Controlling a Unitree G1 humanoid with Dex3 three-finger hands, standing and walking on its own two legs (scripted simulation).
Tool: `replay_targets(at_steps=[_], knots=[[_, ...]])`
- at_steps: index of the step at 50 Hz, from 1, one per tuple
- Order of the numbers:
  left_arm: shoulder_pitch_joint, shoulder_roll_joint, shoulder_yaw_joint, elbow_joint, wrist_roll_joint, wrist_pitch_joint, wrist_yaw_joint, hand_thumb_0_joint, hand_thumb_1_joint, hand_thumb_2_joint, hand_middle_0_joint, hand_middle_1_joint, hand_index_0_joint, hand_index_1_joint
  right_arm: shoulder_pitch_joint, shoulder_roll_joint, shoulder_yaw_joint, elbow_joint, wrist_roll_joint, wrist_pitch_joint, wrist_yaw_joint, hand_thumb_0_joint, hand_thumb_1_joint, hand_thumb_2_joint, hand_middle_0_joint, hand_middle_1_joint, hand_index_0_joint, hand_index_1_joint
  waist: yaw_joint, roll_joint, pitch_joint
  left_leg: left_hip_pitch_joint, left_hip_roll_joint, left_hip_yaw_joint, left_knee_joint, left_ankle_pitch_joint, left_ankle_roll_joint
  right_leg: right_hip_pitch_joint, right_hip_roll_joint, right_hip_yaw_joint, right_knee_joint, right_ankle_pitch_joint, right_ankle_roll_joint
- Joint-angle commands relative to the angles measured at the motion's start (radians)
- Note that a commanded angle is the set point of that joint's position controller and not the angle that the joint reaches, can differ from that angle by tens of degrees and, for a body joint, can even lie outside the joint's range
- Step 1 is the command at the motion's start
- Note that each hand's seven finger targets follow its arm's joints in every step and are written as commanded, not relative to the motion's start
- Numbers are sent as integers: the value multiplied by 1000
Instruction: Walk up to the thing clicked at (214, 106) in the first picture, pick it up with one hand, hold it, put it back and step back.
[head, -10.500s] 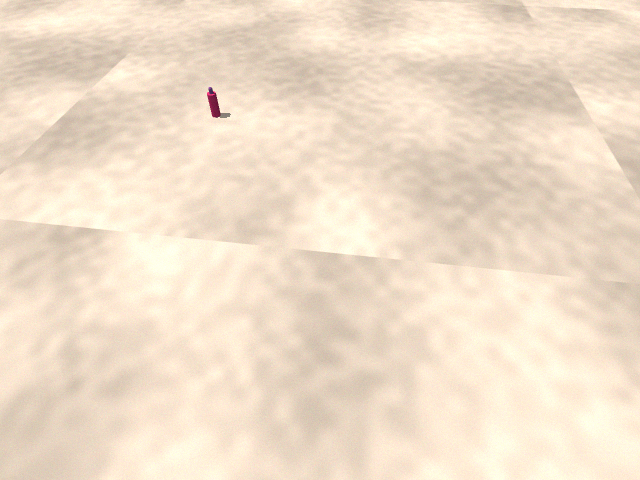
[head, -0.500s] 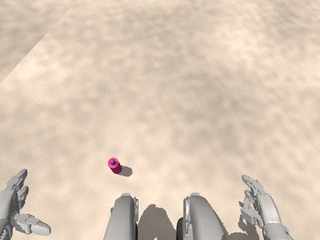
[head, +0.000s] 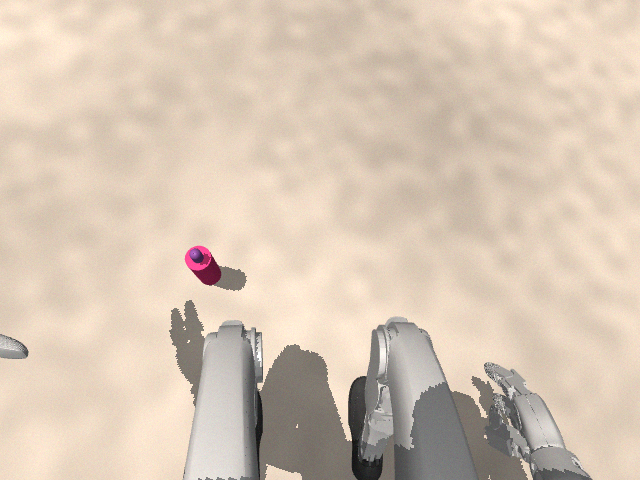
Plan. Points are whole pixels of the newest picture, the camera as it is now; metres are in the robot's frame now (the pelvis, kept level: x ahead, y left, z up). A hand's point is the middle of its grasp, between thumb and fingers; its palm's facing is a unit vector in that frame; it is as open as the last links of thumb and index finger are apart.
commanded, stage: go down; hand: left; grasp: from the side
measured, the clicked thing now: (202, 264) +0.45 +0.23 -0.40
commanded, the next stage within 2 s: approach in 1.38 s
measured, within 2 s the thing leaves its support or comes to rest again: neither
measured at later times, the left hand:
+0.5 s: hand out of the picture +0.35 +0.40 -0.08, palm faces +0.18 -0.97 -0.16, open 17.3 cm
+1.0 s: hand out of the picture +0.36 +0.41 -0.10, palm faces +0.18 -0.97 -0.13, open 17.4 cm
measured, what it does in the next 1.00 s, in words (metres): lowers itself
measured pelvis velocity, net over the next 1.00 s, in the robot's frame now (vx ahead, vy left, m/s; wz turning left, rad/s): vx -0.02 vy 0.01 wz -0.04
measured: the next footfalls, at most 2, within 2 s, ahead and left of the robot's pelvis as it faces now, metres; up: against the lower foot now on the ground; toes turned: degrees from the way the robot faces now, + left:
none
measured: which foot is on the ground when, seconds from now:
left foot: down 0.00-1.00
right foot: down 0.00-1.00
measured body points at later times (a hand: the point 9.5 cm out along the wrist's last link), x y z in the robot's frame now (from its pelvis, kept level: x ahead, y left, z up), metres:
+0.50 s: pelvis -0.01 +0.00 -0.07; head +0.19 +0.06 +0.33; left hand +0.34 +0.46 -0.07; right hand +0.16 -0.27 -0.17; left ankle +0.07 +0.13 -0.45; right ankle +0.09 -0.13 -0.45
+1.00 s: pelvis -0.02 +0.01 -0.10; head +0.19 +0.06 +0.29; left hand +0.35 +0.46 -0.08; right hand +0.14 -0.28 -0.20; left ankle +0.07 +0.13 -0.45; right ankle +0.09 -0.13 -0.45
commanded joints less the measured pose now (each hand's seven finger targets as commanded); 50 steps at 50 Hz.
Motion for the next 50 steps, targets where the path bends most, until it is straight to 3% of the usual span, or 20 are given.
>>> replay_targets(at_steps=[1, 7, 11, 13, 14, 20, 23, 26, 28, 34, 35, 38, 43, 46, 50], knots=[[-149, 396, 114, -133, -49, -69, -27, 0, -519, 46, -69, -97, -68, -92, 83, -218, -78, -81, 11, -36, -20, 0, -908, -902, 199, 300, 200, 300, 38, 184, -548, 351, -22, -3, -248, 107, 29, 244, 36, 19, -167, 83, -35], [-159, 462, 158, -128, -61, -61, -57, 0, -508, 52, -66, -86, -62, -85, 84, -231, -70, -75, 9, -37, -18, 0, -913, -904, 199, 300, 200, 300, 48, 179, -581, 293, -24, 16, -180, 168, 33, 249, 38, 15, -121, 124, -35], [-207, 480, 163, -147, -64, -64, -75, 0, -502, 59, -59, -84, -55, -84, 82, -243, -70, -67, 7, -38, -18, 0, -914, -905, 199, 300, 200, 300, 44, 229, -572, 306, -17, -8, -170, 148, 26, 164, 38, -7, -62, 115, -40], [-227, 463, 149, -135, -63, -65, -83, 0, -497, 55, -59, -83, -56, -80, 81, -247, -69, -67, 7, -40, -17, 0, -918, -906, 199, 299, 200, 299, 27, 228, -542, 292, -13, -24, -170, 111, 25, 124, 38, -18, -41, 96, -39], [-260, 487, 154, -150, -67, -69, -84, 0, -504, 60, -55, -73, -49, -74, 77, -247, -67, -68, 7, -41, -16, 0, -913, -905, 199, 299, 199, 299, 26, 226, -536, 262, -13, -22, -163, 73, 28, 115, 39, -15, -41, 69, -37], [-273, 491, 164, -116, -75, -70, -112, 0, -522, 56, -53, -71, -48, -72, 86, -261, -62, -58, 1, -42, -17, 0, -921, -908, 199, 300, 200, 300, 20, 243, -548, 277, -13, -29, -120, 108, 24, 64, 35, -24, 8, 97, -38], [-310, 534, 184, -120, -72, -74, -119, 0, -522, 66, -49, -71, -43, -74, 84, -267, -56, -55, -2, -40, -16, 0, -920, -908, 199, 300, 199, 300, 24, 269, -554, 269, -14, -33, -104, 115, 22, 36, 32, -25, 38, 100, -41], [-312, 536, 190, -88, -77, -72, -124, 0, -524, 83, -45, -76, -36, -82, 93, -262, -49, -58, -6, -39, -13, 0, -918, -909, 199, 300, 199, 300, 12, 214, -563, 212, -21, -10, -67, 119, 30, 82, 35, -21, 32, 99, -35], [-329, 568, 200, -100, -76, -77, -127, 0, -526, 78, -47, -78, -40, -83, 81, -264, -46, -61, -7, -38, -13, 0, -920, -909, 199, 300, 199, 300, 25, 228, -555, 188, -24, -1, -58, 93, 33, 70, 34, -19, 39, 76, -36], [-352, 588, 203, -93, -78, -70, -143, 0, -528, 88, -45, -84, -37, -89, 90, -265, -42, -59, -9, -38, -9, 0, -919, -909, 199, 300, 199, 300, 10, 205, -559, 141, -27, 14, -18, 87, 39, 76, 38, -19, 45, 65, -33], [-334, 595, 211, -76, -78, -68, -143, 0, -518, 89, -42, -79, -34, -84, 82, -273, -42, -57, -7, -38, -9, 0, -919, -909, 199, 300, 199, 300, 26, 214, -535, 147, -24, 5, -30, 66, 37, 46, 38, -24, 54, 51, -34], [-358, 609, 216, -99, -82, -71, -147, 0, -527, 85, -46, -84, -38, -90, 91, -273, -40, -54, -9, -38, -7, 0, -923, -910, 199, 300, 199, 300, 16, 227, -576, 154, -24, 2, -14, 95, 34, 54, 38, -25, 75, 72, -35], [-382, 606, 204, -98, -83, -70, -154, 0, -539, 89, -45, -82, -36, -89, 86, -278, -39, -55, -5, -39, -5, 0, -921, -910, 199, 300, 199, 300, 15, 245, -527, 142, -20, -10, -16, 41, 33, -14, 39, -30, 90, 37, -38], [-369, 601, 205, -80, -86, -66, -161, 0, -544, 89, -45, -85, -37, -90, 95, -281, -38, -53, -6, -39, -4, 0, -921, -909, 199, 300, 199, 300, 6, 238, -538, 142, -23, -7, 4, 69, 33, -9, 38, -32, 96, 57, -36], [-373, 625, 221, -93, -92, -72, -165, 0, -553, 95, -44, -87, -35, -94, 91, -283, -35, -55, -5, -38, -3, 0, -920, -910, 199, 300, 199, 300, 19, 241, -536, 136, -24, -5, 9, 72, 34, -16, 38, -31, 102, 53, -37]])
